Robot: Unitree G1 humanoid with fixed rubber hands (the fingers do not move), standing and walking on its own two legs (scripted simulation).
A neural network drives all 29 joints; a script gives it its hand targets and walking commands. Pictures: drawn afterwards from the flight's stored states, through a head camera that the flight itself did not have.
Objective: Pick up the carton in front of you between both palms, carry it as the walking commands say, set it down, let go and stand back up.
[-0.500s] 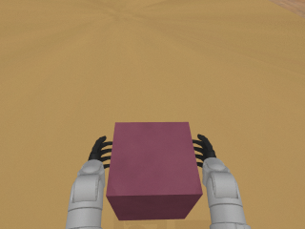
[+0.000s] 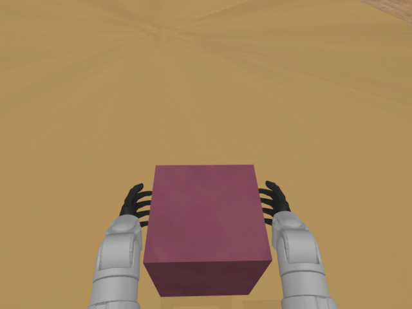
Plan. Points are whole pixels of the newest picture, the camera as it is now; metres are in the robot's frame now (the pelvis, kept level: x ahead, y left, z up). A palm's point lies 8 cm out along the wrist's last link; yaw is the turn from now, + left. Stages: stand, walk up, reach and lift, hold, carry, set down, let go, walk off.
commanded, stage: carry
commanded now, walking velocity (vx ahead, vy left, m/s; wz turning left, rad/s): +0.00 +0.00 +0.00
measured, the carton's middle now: (204, 233) +0.31 +0.00 -0.04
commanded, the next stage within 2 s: hold in 1.76 s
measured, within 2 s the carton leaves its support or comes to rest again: neither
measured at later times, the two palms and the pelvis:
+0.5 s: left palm (128, 226) +0.30 +0.15 +0.03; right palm (275, 217) +0.30 -0.15 +0.03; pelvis +0.01 +0.00 -0.01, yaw +1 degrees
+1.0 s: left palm (119, 243) +0.26 +0.16 +0.04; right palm (277, 233) +0.26 -0.14 +0.04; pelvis -0.03 +0.01 +0.00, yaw +1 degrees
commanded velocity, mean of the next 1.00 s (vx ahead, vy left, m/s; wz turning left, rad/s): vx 0.00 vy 0.00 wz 0.00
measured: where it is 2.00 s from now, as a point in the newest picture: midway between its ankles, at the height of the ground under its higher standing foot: outside the picture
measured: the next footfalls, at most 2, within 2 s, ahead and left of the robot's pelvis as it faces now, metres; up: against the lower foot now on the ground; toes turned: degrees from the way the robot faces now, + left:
none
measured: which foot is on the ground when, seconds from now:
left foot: down 0.00-1.00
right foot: down 0.00-1.00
